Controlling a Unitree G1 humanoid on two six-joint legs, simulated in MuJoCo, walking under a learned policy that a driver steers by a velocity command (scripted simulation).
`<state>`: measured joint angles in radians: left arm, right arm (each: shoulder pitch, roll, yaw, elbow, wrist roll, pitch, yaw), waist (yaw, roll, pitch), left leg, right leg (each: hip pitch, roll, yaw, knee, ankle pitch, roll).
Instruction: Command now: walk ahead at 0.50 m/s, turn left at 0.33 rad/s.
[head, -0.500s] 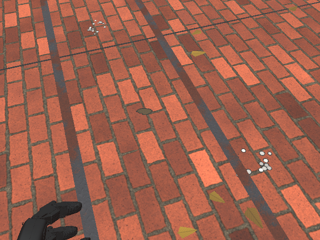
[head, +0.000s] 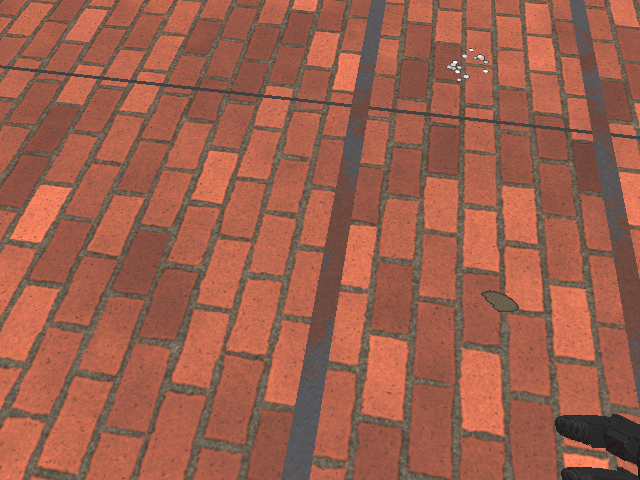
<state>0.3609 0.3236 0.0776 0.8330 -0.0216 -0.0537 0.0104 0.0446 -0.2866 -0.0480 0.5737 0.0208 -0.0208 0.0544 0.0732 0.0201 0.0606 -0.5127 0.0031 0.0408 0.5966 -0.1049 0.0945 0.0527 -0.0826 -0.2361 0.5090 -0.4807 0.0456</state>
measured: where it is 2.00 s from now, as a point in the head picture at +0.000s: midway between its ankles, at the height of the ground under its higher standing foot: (449, 310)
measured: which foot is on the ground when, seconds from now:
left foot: down 0.00-0.54, up 0.56-1.00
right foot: up 0.00-0.54, down 0.56-1.00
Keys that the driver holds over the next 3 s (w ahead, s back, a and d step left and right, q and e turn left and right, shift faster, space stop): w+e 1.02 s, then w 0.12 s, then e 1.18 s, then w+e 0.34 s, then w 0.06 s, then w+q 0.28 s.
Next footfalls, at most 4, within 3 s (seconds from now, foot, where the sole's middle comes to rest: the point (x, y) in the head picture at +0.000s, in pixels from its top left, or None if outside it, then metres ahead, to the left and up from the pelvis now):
0.56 right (420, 475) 0.46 -0.14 -0.75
1.02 left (372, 324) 0.79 -0.04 -0.75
1.48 right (509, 326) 0.81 -0.35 -0.75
1.90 left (431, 268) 0.95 -0.18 -0.75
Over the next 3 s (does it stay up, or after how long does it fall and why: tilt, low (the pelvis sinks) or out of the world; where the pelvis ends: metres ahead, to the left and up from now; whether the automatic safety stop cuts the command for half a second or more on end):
stays up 0.86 -0.38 0.03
